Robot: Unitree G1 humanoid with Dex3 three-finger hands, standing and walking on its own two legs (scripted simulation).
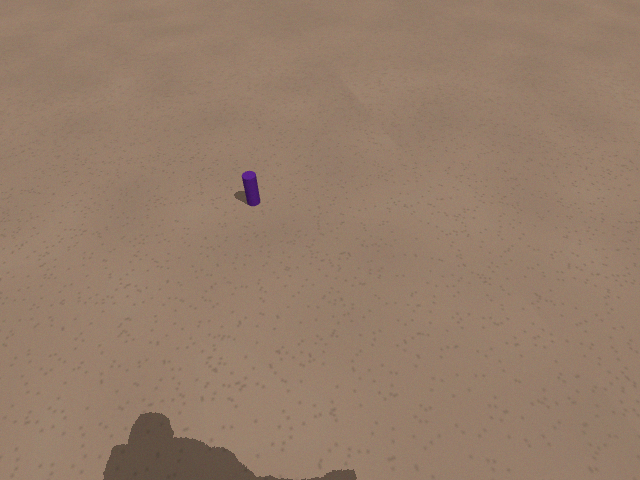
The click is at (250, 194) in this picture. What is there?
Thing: squat round
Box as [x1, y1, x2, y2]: [242, 171, 259, 205]
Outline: 246,171 242,174 242,179 247,203 249,205 256,205 259,203 259,196 255,173 252,171
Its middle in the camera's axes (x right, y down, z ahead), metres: -0.33 -0.26 +1.81
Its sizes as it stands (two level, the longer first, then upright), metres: 0.063 0.063 0.160
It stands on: the floor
